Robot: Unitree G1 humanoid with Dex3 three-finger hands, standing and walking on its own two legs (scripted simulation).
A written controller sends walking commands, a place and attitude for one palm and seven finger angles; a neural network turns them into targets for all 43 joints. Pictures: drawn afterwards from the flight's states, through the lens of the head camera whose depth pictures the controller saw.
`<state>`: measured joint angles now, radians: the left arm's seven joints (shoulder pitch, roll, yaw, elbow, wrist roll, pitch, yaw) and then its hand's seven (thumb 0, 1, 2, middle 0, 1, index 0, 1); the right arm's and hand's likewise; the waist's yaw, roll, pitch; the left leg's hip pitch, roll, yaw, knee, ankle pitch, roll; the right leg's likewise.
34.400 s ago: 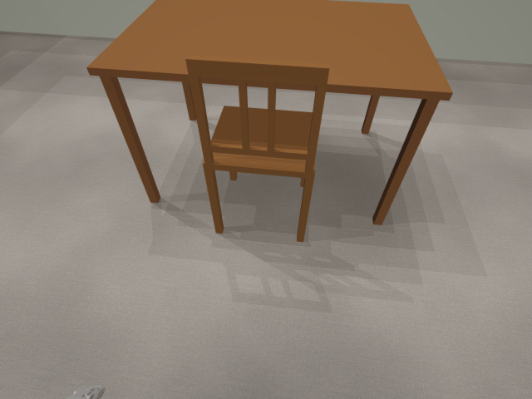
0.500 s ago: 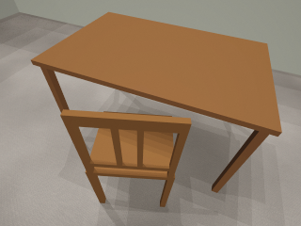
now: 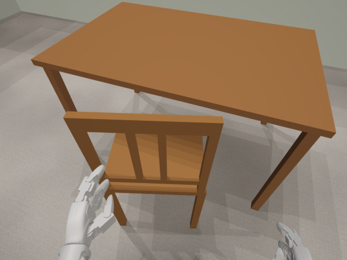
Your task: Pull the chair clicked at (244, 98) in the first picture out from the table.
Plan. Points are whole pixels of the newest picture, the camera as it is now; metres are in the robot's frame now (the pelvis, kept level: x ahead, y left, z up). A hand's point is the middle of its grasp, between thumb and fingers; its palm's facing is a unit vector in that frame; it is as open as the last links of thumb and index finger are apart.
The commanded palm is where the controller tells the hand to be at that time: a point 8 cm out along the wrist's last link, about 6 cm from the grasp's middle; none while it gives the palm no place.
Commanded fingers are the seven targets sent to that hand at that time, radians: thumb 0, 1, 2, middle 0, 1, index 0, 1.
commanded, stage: raise the hand toward the chair's back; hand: left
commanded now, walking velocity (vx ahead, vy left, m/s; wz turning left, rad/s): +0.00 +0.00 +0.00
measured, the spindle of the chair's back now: (135, 156) +0.43 +0.13 -0.07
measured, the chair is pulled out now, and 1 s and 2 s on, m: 0.14 0.14 0.14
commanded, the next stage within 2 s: aim the fingers beside a spindle in 1.82 s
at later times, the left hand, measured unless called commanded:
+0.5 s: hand (108, 231) +0.20 +0.15 -0.02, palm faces -0.06 -1.00 -0.04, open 12.4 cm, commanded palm +0.17 +0.22 -0.01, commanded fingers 0.00 -0.03 0.50 -0.11 -0.15 -0.11 -0.15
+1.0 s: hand (90, 218) +0.22 +0.19 +0.00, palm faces +0.01 -1.00 -0.07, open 16.3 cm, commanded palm +0.20 +0.25 +0.00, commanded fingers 0.00 -0.50 0.30 -0.06 -0.08 -0.06 -0.08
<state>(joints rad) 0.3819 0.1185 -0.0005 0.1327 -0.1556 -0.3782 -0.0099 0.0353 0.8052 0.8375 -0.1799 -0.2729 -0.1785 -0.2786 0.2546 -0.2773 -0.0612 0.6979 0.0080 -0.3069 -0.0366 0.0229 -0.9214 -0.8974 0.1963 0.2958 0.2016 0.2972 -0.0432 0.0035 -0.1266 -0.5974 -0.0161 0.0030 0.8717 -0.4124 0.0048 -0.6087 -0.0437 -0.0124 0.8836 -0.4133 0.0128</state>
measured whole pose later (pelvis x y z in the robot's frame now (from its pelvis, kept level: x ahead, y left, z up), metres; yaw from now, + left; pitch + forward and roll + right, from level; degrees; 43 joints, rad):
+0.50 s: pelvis -0.01 -0.03 -0.06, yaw +1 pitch +17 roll -2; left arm 0.42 0.22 0.13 -0.07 -0.26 -0.35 -0.32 0.01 0.19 0.59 -0.13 -0.19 -0.13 -0.19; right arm 0.17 -0.17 0.01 0.55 0.03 -0.16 -0.05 0.01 -0.90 -0.90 0.20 0.30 0.21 0.30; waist 0.01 0.04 -0.14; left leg -0.99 0.02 -0.08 1.26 -0.56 -0.04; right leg -0.97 -0.01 -0.09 1.22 -0.55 -0.03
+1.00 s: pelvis +0.00 +0.00 -0.05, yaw +1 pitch +16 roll -2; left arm 0.40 0.25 0.17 -0.02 -0.25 -0.41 -0.25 0.00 -0.39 0.35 -0.08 -0.10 -0.07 -0.10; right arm 0.19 -0.23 -0.02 0.50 0.03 -0.18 -0.05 0.01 -0.91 -0.90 0.20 0.30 0.20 0.30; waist -0.01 0.02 -0.15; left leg -0.92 0.01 -0.06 1.17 -0.54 -0.01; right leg -0.89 -0.02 -0.07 1.12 -0.52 0.00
